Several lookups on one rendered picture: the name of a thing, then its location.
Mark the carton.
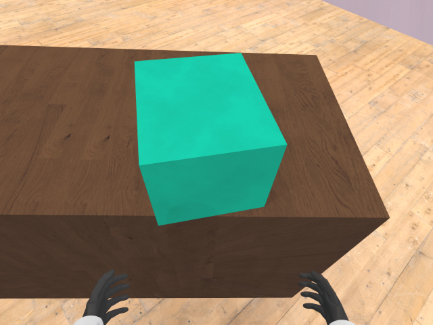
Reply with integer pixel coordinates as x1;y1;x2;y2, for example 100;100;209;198
135;53;287;225

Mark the robot left hand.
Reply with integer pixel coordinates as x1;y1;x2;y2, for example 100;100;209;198
83;269;130;325

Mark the robot right hand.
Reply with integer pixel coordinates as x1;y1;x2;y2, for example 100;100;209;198
298;270;349;325

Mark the pedestal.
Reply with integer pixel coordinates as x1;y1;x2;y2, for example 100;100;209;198
0;45;390;299

